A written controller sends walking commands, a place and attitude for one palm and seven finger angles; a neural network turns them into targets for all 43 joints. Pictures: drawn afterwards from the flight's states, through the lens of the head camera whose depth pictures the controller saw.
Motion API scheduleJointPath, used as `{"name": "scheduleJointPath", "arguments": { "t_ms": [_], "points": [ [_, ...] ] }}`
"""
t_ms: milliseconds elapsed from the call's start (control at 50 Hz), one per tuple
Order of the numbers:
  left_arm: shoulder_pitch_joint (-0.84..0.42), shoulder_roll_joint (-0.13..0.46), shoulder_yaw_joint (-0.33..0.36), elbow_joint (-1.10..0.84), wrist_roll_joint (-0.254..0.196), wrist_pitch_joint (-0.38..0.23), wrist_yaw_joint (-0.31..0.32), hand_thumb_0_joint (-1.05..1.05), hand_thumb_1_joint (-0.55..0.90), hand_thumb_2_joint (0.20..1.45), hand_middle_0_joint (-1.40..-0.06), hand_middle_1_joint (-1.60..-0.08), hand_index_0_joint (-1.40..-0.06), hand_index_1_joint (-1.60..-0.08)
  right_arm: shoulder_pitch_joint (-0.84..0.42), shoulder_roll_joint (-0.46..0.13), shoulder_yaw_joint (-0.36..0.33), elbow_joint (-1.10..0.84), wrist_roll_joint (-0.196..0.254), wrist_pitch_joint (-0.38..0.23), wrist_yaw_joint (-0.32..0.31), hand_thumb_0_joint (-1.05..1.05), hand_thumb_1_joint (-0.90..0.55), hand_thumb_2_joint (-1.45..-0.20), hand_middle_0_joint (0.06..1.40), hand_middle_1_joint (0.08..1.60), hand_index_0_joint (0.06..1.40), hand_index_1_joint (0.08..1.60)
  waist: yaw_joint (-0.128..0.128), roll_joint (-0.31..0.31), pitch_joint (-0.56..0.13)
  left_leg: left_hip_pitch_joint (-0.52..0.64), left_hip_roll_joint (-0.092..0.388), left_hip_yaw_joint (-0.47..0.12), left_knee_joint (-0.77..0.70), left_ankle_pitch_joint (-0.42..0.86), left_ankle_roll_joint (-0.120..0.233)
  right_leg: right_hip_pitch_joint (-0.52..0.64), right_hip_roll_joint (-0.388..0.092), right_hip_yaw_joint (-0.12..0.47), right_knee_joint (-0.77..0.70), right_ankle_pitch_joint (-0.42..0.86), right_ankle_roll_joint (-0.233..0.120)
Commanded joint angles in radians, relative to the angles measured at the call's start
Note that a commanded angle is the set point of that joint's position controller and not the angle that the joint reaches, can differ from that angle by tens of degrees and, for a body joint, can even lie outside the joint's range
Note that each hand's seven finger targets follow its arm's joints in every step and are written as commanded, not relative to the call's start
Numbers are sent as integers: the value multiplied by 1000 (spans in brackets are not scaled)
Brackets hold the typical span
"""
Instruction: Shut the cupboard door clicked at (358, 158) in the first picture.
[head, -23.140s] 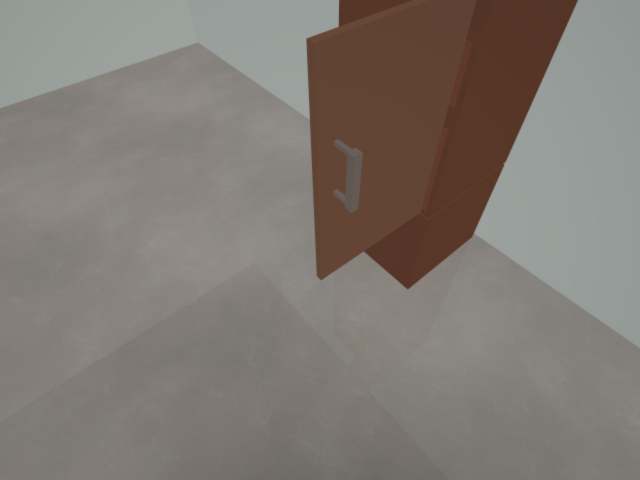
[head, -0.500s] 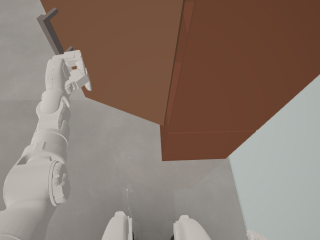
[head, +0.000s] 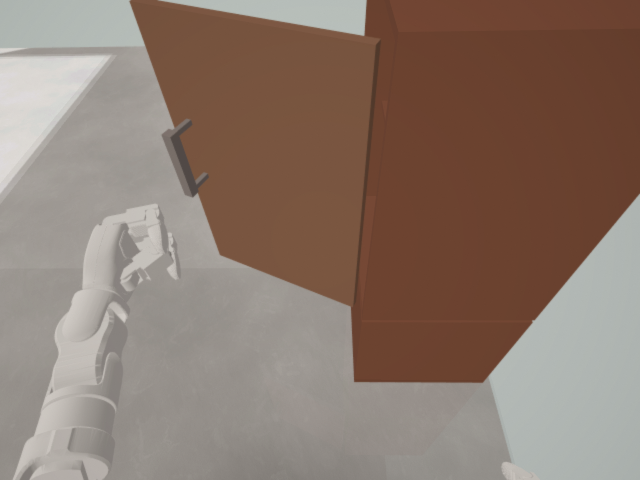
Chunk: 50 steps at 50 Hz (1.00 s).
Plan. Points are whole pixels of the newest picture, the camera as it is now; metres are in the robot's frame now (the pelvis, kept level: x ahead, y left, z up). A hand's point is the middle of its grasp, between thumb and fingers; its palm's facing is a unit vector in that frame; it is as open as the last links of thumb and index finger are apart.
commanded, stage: draw the hand back to the body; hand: left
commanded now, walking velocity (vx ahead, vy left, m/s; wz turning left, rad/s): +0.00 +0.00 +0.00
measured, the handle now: (188, 159) +0.65 +0.25 +0.03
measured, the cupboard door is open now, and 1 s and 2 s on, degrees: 65 65 65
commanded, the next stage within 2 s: step back with the hand held close in 1.06 s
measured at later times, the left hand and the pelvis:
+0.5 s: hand (43, 311) +0.25 +0.26 +0.17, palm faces +0.41 -0.85 -0.34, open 4.7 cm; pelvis +0.02 +0.00 +0.04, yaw +1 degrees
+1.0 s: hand (8, 342) +0.21 +0.25 +0.19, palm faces +0.47 -0.78 -0.41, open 7.3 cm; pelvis +0.03 -0.01 +0.04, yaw +1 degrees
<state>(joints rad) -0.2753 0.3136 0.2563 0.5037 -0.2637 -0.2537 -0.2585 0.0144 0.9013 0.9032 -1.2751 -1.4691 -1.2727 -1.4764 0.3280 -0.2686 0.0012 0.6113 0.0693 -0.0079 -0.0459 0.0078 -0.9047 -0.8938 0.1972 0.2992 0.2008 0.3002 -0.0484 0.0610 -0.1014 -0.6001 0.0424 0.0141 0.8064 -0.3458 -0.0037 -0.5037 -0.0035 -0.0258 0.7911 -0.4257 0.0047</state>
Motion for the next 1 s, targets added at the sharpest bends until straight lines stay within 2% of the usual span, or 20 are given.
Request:
{"name": "scheduleJointPath", "arguments": {
  "t_ms": [0, 20, 40, 60, 120, 160, 220, 240, 300, 380, 460, 480, 540, 660, 700, 740, 820, 900, 940, 980],
  "points": [
    [-200, 205, 1, -380, 120, 5, 182, 0, 900, 900, -1107, -1290, -1107, -1290, -154, -77, -24, -173, -9, -39, -46, 0, -900, -900, 200, 300, 200, 300, 34, -14, -173, 305, -47, -4, -207, 114, 38, 82, 9, 17, -240, 213, -18],
    [-170, 183, -21, -411, 138, 31, 226, 0, 900, 900, -1080, -1260, -1080, -1260, -165, -81, -24, -168, -8, -37, -54, 0, -900, -900, 200, 300, 200, 300, 33, -20, -148, 331, -42, -7, -230, 106, 37, 93, 10, 9, -256, 204, -18],
    [-136, 192, -15, -448, 145, 50, 259, 0, 900, 900, -1053, -1230, -1053, -1230, -175, -84, -24, -167, -11, -34, -63, 0, -900, -900, 200, 300, 200, 300, 34, -79, -148, 338, -41, -4, -244, 111, 44, 129, 10, 9, -279, 210, -14],
    [-98, 214, 11, -467, 154, 65, 286, 0, 900, 900, -1025, -1200, -1025, -1200, -191, -86, -21, -165, -11, -32, -68, 0, -900, -900, 200, 300, 200, 300, 40, -79, -146, 357, -40, -2, -263, 119, 42, 150, 8, 6, -289, 214, -13],
    [-76, 187, -14, -570, 177, 90, 330, 0, 900, 900, -943, -1110, -943, -1110, -223, -75, -8, -166, -15, -41, -72, 0, -900, -900, 200, 300, 200, 300, 41, -5, -121, 438, -38, -5, -318, 145, 34, 192, 11, -6, -325, 231, -20],
    [-11, 182, -9, -606, 183, 103, 347, 0, 900, 900, -887, -1050, -887, -1050, -237, -71, -2, -164, -18, -49, -72, 0, -900, -900, 200, 300, 200, 300, 49, -20, -101, 468, -36, -3, -348, 177, 33, 229, 10, -9, -353, 261, -20],
    [56, 166, -8, -667, 189, 122, 357, 0, 900, 900, -805, -960, -805, -960, -251, -64, 6, -161, -26, -58, -65, 0, -900, -900, 200, 300, 200, 300, 58, 7, -62, 512, -34, -3, -388, 214, 27, 265, 13, -16, -384, 292, -23],
    [100, 184, 10, -671, 189, 128, 358, 0, 900, 900, -777, -930, -777, -930, -250, -69, 5, -157, -31, -58, -64, 0, -900, -900, 200, 300, 200, 300, 63, -38, -55, 508, -35, 1, -395, 220, 31, 287, 12, -13, -400, 299, -21],
    [154, 180, 33, -747, 191, 135, 359, 0, 900, 900, -695, -840, -695, -840, -266, -60, 11, -160, -37, -65, -55, 0, -900, -900, 200, 300, 200, 300, 73, 16, -42, 541, -33, 2, -420, 254, 25, 317, 10, -16, -415, 327, -22],
    [276, 188, 68, -831, 191, 142, 359, 0, 900, 900, -585, -720, -585, -720, -278, -53, 12, -163, -45, -73, -45, 0, -900, -900, 200, 300, 200, 300, 87, 24, -29, 557, -34, 8, -433, 299, 23, 355, 7, -17, -431, 368, -20],
    [395, 206, 112, -929, 191, 144, 362, 0, 900, 900, -475, -600, -475, -600, -283, -49, 8, -165, -51, -85, -38, 0, -900, -900, 200, 300, 200, 300, 98, 12, -40, 563, -34, 9, -431, 344, 24, 386, 3, -18, -429, 408, -16],
    [425, 210, 127, -937, 189, 146, 363, 0, 900, 900, -447, -570, -447, -570, -286, -48, 7, -165, -52, -87, -38, 0, -900, -900, 200, 300, 200, 300, 101, -19, -21, 556, -33, 10, -430, 341, 26, 378, 5, -21, -432, 408, -13],
    [517, 235, 170, -981, 188, 147, 367, 0, 900, 900, -365, -480, -365, -480, -289, -50, 0, -158, -54, -93, -38, 0, -900, -900, 200, 300, 200, 300, 107, -27, -1, 548, -33, 15, -427, 336, 28, 376, 4, -19, -443, 400, -9],
    [657, 252, 234, -1103, 185, 124, 375, 0, 900, 900, -200, -300, -200, -300, -291, -38, -8, -158, -52, -116, -42, 0, -900, -900, 200, 300, 200, 300, 117, -12, 6, 545, -35, 21, -417, 340, 33, 377, -3, -19, -438, 401, -5],
    [649, 214, 201, -1064, 189, 127, 375, 0, 900, 900, -200, -300, -200, -300, -282, -41, -10, -146, -53, -121, -43, 0, -900, -900, 200, 300, 200, 300, 105, -10, 48, 537, -33, 26, -420, 310, 32, 341, -4, -21, -443, 369, -1],
    [625, 217, 199, -1028, 192, 132, 376, 0, 900, 900, -200, -300, -200, -300, -278, -52, -16, -135, -54, -127, -50, 0, -900, -900, 200, 300, 200, 300, 100, -47, 85, 532, -32, 25, -425, 289, 37, 315, -2, -18, -460, 342, 2],
    [603, 216, 196, -1022, 192, 127, 378, 0, 900, 900, -200, -300, -200, -300, -278, -50, -18, -139, -53, -127, -57, 0, -900, -900, 200, 300, 200, 300, 106, -58, 52, 542, -37, 24, -425, 278, 43, 328, -7, -13, -450, 324, 3],
    [624, 238, 217, -1059, 190, 117, 377, 0, 900, 900, -200, -300, -200, -300, -289, -44, -18, -142, -55, -132, -57, 0, -900, -900, 200, 300, 200, 300, 119, -31, 8, 552, -40, 30, -414, 323, 45, 366, -13, -6, -438, 396, 3],
    [634, 252, 228, -1072, 192, 118, 377, 0, 900, 900, -200, -300, -200, -300, -289, -45, -17, -135, -55, -135, -56, 0, -900, -900, 200, 300, 200, 300, 122, -1, 14, 547, -40, 30, -412, 337, 41, 370, -11, -4, -446, 410, 1],
    [645, 237, 223, -1051, 188, 121, 378, 0, 900, 900, -200, -300, -200, -300, -288, -36, -12, -139, -55, -133, -56, 0, -900, -900, 200, 300, 200, 300, 119, -23, 47, 538, -39, 32, -413, 332, 41, 357, -12, -7, -447, 407, 4]
  ]
}}
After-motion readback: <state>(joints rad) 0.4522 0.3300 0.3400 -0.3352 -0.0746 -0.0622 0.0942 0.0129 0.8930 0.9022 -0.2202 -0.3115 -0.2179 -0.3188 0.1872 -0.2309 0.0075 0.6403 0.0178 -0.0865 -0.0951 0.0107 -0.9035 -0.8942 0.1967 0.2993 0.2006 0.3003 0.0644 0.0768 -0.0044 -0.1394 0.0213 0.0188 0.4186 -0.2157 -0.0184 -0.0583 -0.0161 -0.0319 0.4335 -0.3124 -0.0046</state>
